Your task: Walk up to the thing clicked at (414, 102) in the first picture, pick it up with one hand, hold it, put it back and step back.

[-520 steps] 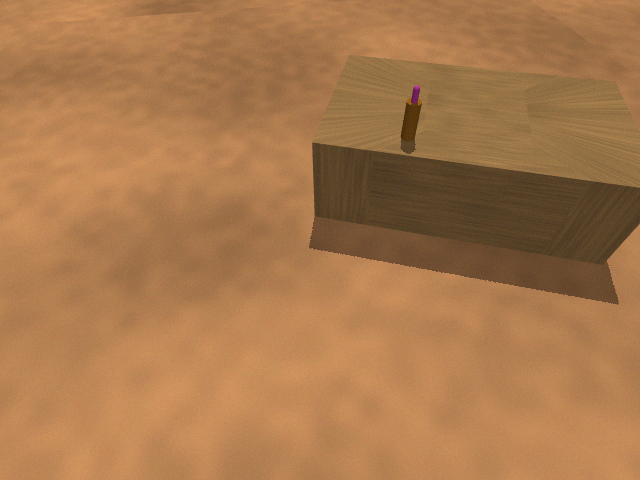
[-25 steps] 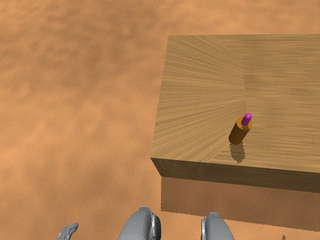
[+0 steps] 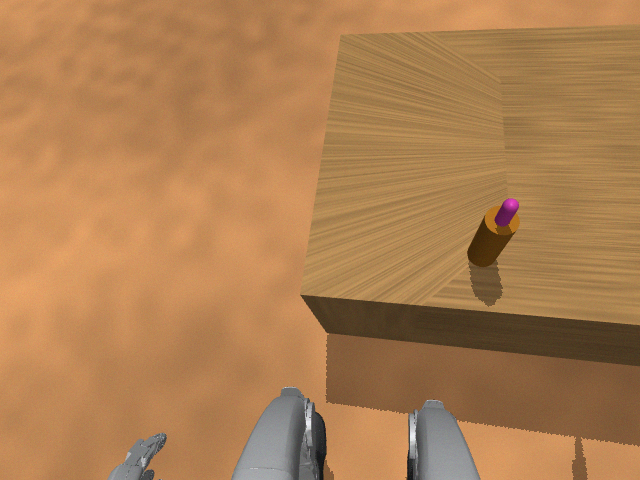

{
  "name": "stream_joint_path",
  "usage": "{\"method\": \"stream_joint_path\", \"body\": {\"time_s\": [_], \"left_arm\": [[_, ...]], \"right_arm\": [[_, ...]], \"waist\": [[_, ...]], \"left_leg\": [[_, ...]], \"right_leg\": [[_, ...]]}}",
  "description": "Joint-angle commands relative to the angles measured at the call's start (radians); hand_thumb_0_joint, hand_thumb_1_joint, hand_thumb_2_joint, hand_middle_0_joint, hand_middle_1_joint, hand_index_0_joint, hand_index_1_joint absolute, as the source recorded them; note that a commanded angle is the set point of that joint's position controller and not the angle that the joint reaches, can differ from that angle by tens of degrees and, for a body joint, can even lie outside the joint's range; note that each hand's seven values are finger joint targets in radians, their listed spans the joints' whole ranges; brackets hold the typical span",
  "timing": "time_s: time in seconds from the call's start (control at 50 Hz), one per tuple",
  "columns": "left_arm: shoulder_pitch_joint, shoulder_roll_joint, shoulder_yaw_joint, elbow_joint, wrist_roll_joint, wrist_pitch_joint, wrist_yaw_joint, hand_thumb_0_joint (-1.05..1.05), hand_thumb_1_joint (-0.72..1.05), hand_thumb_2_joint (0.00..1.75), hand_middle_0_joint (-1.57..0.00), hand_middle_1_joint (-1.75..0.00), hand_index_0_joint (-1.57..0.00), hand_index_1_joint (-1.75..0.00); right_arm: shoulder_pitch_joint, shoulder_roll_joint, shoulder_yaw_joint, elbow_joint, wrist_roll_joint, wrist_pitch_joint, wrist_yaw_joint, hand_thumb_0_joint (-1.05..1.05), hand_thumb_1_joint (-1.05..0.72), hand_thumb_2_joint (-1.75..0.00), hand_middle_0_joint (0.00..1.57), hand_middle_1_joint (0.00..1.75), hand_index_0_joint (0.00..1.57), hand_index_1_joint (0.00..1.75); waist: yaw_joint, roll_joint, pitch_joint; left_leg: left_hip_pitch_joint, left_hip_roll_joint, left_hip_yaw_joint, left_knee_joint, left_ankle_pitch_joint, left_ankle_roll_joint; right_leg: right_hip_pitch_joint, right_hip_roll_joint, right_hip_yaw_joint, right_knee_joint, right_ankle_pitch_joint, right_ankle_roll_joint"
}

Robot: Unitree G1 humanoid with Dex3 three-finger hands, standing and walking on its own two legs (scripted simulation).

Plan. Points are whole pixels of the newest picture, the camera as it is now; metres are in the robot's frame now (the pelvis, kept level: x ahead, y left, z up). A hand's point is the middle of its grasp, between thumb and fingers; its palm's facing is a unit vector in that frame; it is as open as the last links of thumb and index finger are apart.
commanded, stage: approach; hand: right
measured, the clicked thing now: (495, 231) +0.48 -0.22 -0.19
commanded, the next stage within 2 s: close in in 0.30 s
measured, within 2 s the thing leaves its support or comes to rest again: neither
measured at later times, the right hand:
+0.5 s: hand (555, 244) +0.46 -0.31 -0.19, palm faces +0.15 +0.99 +0.01, open 17.4 cm
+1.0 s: hand (505, 236) +0.48 -0.24 -0.20, palm faces +0.17 +0.99 -0.02, open 17.0 cm
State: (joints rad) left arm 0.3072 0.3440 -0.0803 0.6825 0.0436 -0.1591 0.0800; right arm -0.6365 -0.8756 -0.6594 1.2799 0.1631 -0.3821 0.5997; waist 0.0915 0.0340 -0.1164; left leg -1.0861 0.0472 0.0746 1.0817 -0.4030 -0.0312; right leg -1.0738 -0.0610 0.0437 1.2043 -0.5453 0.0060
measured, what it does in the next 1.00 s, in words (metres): lowers itself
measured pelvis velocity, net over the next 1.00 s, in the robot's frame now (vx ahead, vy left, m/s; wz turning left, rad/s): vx -0.06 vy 0.01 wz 0.02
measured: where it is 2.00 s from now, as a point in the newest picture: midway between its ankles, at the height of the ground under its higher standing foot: outside the picture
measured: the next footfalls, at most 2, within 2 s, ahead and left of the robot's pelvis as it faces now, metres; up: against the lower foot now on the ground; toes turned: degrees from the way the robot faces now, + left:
none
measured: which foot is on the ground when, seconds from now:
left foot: down 0.00-1.00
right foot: down 0.00-1.00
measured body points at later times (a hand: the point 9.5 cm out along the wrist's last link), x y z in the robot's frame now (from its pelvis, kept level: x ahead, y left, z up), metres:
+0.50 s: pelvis -0.06 +0.00 -0.21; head +0.17 -0.04 +0.18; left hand +0.03 +0.28 -0.32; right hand +0.44 -0.36 -0.19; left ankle +0.05 +0.15 -0.64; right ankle +0.00 -0.12 -0.64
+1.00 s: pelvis -0.06 +0.01 -0.23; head +0.16 -0.02 +0.16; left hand -0.01 +0.29 -0.34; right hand +0.46 -0.29 -0.20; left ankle +0.05 +0.15 -0.64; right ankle +0.00 -0.12 -0.64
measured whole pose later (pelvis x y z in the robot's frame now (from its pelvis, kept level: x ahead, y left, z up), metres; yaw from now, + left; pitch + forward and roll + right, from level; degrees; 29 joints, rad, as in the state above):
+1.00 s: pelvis -0.06 +0.01 -0.23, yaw +1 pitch +36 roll +4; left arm 0.24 0.31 -0.04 0.64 0.06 -0.03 -0.03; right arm -0.95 -0.58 -0.56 1.04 0.05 -0.40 0.23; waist 0.17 -0.02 -0.14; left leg -2.01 0.08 0.03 1.92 -0.55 -0.03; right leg -1.97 -0.02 0.07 2.04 -0.71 0.01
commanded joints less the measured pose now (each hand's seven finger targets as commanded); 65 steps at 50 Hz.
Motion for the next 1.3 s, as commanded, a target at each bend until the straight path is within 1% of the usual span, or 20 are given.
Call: {"method": "stream_joint_path", "body": {"time_s": [0.0, 0.04, 0.1, 0.14, 0.22, 0.26, 0.3, 0.32, 0.34, 0.36, 0.42, 0.46, 0.56, 0.6, 0.68, 0.76, 0.78, 0.8, 0.88, 1.28], "left_arm": [[0.059, 0.171, 0.052, -0.081, 0.001, -0.032, 0.006, 0.00, 0.88, 0.91, -0.19, -0.30, -0.19, -0.30], [0.055, 0.181, 0.053, -0.086, 0.006, -0.031, 0.006, 0.00, 0.89, 0.90, -0.19, -0.29, -0.19, -0.30], [0.048, 0.191, 0.050, -0.091, 0.017, -0.027, 0.007, 0.00, 0.89, 0.90, -0.19, -0.29, -0.18, -0.30], [0.042, 0.183, 0.045, -0.077, 0.022, -0.024, 0.007, 0.00, 0.89, 0.90, -0.19, -0.29, -0.18, -0.29], [0.060, 0.200, 0.058, -0.067, 0.042, -0.015, 0.000, 0.00, 0.90, 0.89, -0.18, -0.29, -0.19, -0.29], [0.049, 0.192, 0.056, -0.056, 0.046, -0.010, -0.010, 0.00, 0.90, 0.89, -0.19, -0.29, -0.19, -0.29], [0.064, 0.206, 0.077, -0.036, 0.050, -0.004, -0.017, 0.00, 0.91, 0.89, -0.19, -0.29, -0.19, -0.29], [0.065, 0.212, 0.075, -0.041, 0.052, 0.004, -0.022, 0.00, 0.90, 0.89, -0.19, -0.29, -0.19, -0.29], [0.070, 0.209, 0.080, -0.040, 0.054, 0.010, -0.029, 0.00, 0.90, 0.90, -0.19, -0.29, -0.19, -0.29], [0.067, 0.206, 0.081, -0.046, 0.054, 0.015, -0.039, 0.00, 0.90, 0.89, -0.19, -0.29, -0.19, -0.29], [0.062, 0.190, 0.078, -0.049, 0.048, 0.029, -0.060, 0.00, 0.89, 0.88, -0.20, -0.30, -0.20, -0.29], [0.064, 0.207, 0.084, -0.059, 0.046, 0.040, -0.068, 0.00, 0.89, 0.89, -0.20, -0.30, -0.20, -0.29], [0.090, 0.210, 0.106, -0.069, 0.034, 0.073, -0.085, 0.00, 0.90, 0.89, -0.20, -0.30, -0.20, -0.29], [0.084, 0.215, 0.111, -0.075, 0.026, 0.085, -0.087, 0.00, 0.90, 0.89, -0.20, -0.30, -0.20, -0.29], [0.091, 0.206, 0.119, -0.086, 0.015, 0.102, -0.090, 0.00, 0.90, 0.89, -0.19, -0.30, -0.20, -0.29], [0.097, 0.189, 0.117, -0.087, 0.009, 0.111, -0.090, 0.00, 0.89, 0.89, -0.20, -0.30, -0.20, -0.30], [0.105, 0.184, 0.118, -0.081, 0.011, 0.111, -0.089, 0.00, 0.89, 0.89, -0.20, -0.30, -0.20, -0.30], [0.099, 0.180, 0.123, -0.089, 0.012, 0.113, -0.088, 0.00, 0.89, 0.90, -0.20, -0.30, -0.20, -0.30], [0.100, 0.173, 0.122, -0.082, 0.011, 0.114, -0.090, 0.00, 0.89, 0.90, -0.20, -0.30, -0.20, -0.30], [0.081, 0.168, 0.150, -0.077, 0.023, 0.157, -0.089, 0.00, 0.84, 0.93, -0.20, -0.29, -0.19, -0.31]], "right_arm": [[-0.214, -0.226, -0.058, -0.142, 0.079, -0.160, 0.031, 0.00, 0.60, -0.09, 0.02, 0.06, 0.04, 0.06], [-0.253, -0.227, -0.082, -0.193, 0.103, -0.195, 0.042, 0.00, 0.59, -0.07, 0.03, 0.06, 0.04, 0.06], [-0.309, -0.310, -0.145, -0.266, 0.101, -0.231, 0.046, 0.00, 0.58, -0.05, 0.04, 0.05, 0.04, 0.05], [-0.335, -0.290, -0.143, -0.211, 0.092, -0.233, 0.047, 0.00, 0.58, -0.04, 0.04, 0.05, 0.05, 0.05], [-0.478, -0.399, -0.190, -0.352, 0.041, -0.235, 0.023, 0.00, 0.53, -0.05, 0.05, 0.05, 0.05, 0.05], [-0.470, -0.298, -0.142, -0.248, 0.026, -0.200, 0.009, 0.00, 0.52, -0.05, 0.05, 0.05, 0.05, 0.05], [-0.510, -0.290, -0.124, -0.280, 0.002, -0.185, -0.024, 0.00, 0.49, -0.05, 0.05, 0.05, 0.05, 0.04], [-0.546, -0.367, -0.157, -0.329, -0.020, -0.185, -0.052, 0.00, 0.50, -0.05, 0.06, 0.04, 0.05, 0.04], [-0.565, -0.302, -0.114, -0.330, -0.029, -0.177, -0.063, 0.00, 0.48, -0.05, 0.05, 0.05, 0.05, 0.04], [-0.595, -0.310, -0.122, -0.353, -0.032, -0.172, -0.079, 0.00, 0.49, -0.05, 0.05, 0.05, 0.05, 0.04], [-0.599, -0.235, -0.076, -0.306, -0.044, -0.161, -0.113, 0.00, 0.48, -0.04, 0.06, 0.04, 0.06, 0.04], [-0.629, -0.285, -0.096, -0.339, -0.063, -0.156, -0.150, 0.00, 0.48, -0.04, 0.06, 0.04, 0.06, 0.04], [-0.671, -0.140, -0.010, -0.390, -0.092, -0.100, -0.233, 0.00, 0.43, -0.04, 0.07, 0.04, 0.05, 0.04], [-0.702, -0.172, -0.011, -0.455, -0.111, -0.089, -0.269, 0.00, 0.43, -0.04, 0.07, 0.03, 0.05, 0.03], [-0.688, -0.104, 0.022, -0.479, -0.103, -0.067, -0.314, 0.00, 0.47, -0.04, 0.06, 0.04, 0.05, 0.04], [-0.667, -0.076, 0.026, -0.472, -0.100, -0.067, -0.349, 0.00, 0.43, -0.03, 0.07, 0.03, 0.05, 0.03], [-0.636, -0.014, 0.057, -0.433, -0.101, -0.063, -0.350, 0.00, 0.42, -0.04, 0.06, 0.03, 0.05, 0.03], [-0.672, -0.052, 0.041, -0.486, -0.100, -0.071, -0.359, 0.00, 0.42, -0.05, 0.06, 0.04, 0.05, 0.04], [-0.623, 0.037, 0.079, -0.416, -0.098, -0.078, -0.370, 0.00, 0.41, -0.05, 0.06, 0.04, 0.05, 0.04], [-0.691, 0.091, 0.114, -0.529, -0.100, -0.115, -0.427, 0.00, 0.39, -0.04, 0.10, 0.03, 0.08, 0.03]], "waist": [[0.000, -0.176, -0.398], [0.000, -0.214, -0.466], [-0.008, -0.282, -0.570], [0.009, -0.265, -0.547], [0.002, -0.364, -0.762], [0.037, -0.324, -0.711], [0.044, -0.325, -0.690], [0.029, -0.357, -0.723], [0.048, -0.361, -0.772], [0.049, -0.358, -0.793], [0.074, -0.285, -0.712], [0.064, -0.302, -0.740], [0.072, -0.333, -0.765], [0.057, -0.348, -0.743], [0.064, -0.300, -0.723], [0.065, -0.254, -0.682], [0.081, -0.234, -0.670], [0.069, -0.235, -0.692], [0.078, -0.196, -0.637], [0.072, -0.198, -0.758]], "left_leg": [[-0.012, -0.045, -0.029, 0.117, 0.108, 0.055], [-0.091, -0.046, -0.025, 0.190, 0.095, 0.054], [-0.157, -0.040, -0.026, 0.305, 0.120, 0.057], [-0.215, -0.036, -0.025, 0.363, 0.098, 0.058], [-0.208, -0.026, -0.039, 0.461, 0.143, 0.062], [-0.269, -0.026, -0.028, 0.508, 0.121, 0.061], [-0.357, -0.026, -0.027, 0.538, 0.078, 0.060], [-0.368, -0.024, -0.028, 0.549, 0.051, 0.061], [-0.358, -0.022, -0.027, 0.575, 0.071, 0.060], [-0.352, -0.023, -0.027, 0.591, 0.066, 0.060], [-0.413, -0.020, -0.019, 0.639, 0.025, 0.056], [-0.426, -0.015, -0.019, 0.654, -0.015, 0.055], [-0.481, -0.011, -0.005, 0.687, -0.055, 0.057], [-0.523, -0.010, -0.004, 0.691, -0.085, 0.059], [-0.502, -0.007, -0.008, 0.689, -0.107, 0.056], [-0.496, -0.009, -0.013, 0.679, -0.107, 0.057], [-0.496, -0.008, -0.011, 0.680, -0.089, 0.056], [-0.460, -0.010, -0.022, 0.662, -0.101, 0.057], [-0.479, -0.008, -0.021, 0.664, -0.082, 0.056], [-0.391, 0.005, -0.044, 0.686, 0.020, 0.056]], "right_leg": [[0.089, 0.020, 0.034, 0.012, 0.308, -0.016], [0.067, 0.015, 0.049, 0.072, 0.327, -0.009], [0.003, 0.019, 0.042, 0.190, 0.368, -0.004], [-0.089, 0.018, 0.043, 0.241, 0.315, -0.002], [-0.094, 0.022, 0.023, 0.359, 0.357, -0.003], [-0.172, 0.021, 0.031, 0.398, 0.322, -0.003], [-0.224, 0.020, 0.033, 0.438, 0.271, -0.007], [-0.224, 0.023, 0.034, 0.437, 0.247, -0.005], [-0.227, 0.025, 0.031, 0.467, 0.255, -0.005], [-0.257, 0.028, 0.027, 0.486, 0.240, -0.009], [-0.416, 0.033, 0.027, 0.537, 0.151, -0.015], [-0.426, 0.038, 0.022, 0.541, 0.090, -0.017], [-0.404, 0.039, 0.041, 0.520, 0.027, -0.009], [-0.404, 0.040, 0.055, 0.499, -0.027, -0.008], [-0.469, 0.044, 0.046, 0.505, -0.083, -0.019], [-0.524, 0.049, 0.030, 0.515, -0.069, -0.026], [-0.527, 0.049, 0.026, 0.526, -0.045, -0.026], [-0.554, 0.053, 0.006, 0.535, -0.063, -0.034], [-0.570, 0.055, 0.000, 0.546, -0.035, -0.035], [-0.536, 0.062, -0.020, 0.583, 0.070, -0.029]]}}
